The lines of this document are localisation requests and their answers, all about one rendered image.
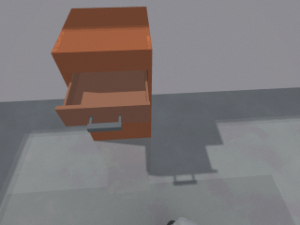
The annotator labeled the drawer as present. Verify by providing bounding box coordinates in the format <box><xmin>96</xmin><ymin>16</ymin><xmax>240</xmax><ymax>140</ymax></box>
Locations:
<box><xmin>55</xmin><ymin>69</ymin><xmax>150</xmax><ymax>127</ymax></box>

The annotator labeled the handle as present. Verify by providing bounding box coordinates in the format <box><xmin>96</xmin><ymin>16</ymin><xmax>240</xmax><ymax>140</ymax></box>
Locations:
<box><xmin>86</xmin><ymin>114</ymin><xmax>122</xmax><ymax>132</ymax></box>

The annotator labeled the cabinet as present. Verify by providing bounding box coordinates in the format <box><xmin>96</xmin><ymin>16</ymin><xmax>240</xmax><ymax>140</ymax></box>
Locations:
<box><xmin>51</xmin><ymin>7</ymin><xmax>153</xmax><ymax>141</ymax></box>

